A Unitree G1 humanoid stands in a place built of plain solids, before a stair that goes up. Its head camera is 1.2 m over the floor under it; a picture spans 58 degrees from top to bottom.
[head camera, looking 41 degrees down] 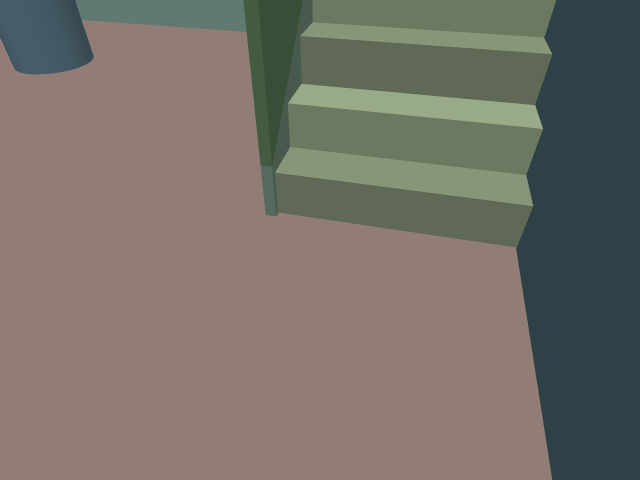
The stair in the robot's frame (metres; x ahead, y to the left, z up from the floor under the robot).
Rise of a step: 0.21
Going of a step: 0.22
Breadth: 1.04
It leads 13 degrees to the right of straight ahead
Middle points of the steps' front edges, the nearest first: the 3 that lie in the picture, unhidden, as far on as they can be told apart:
1.45 -0.31 0.21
1.67 -0.36 0.42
1.89 -0.42 0.64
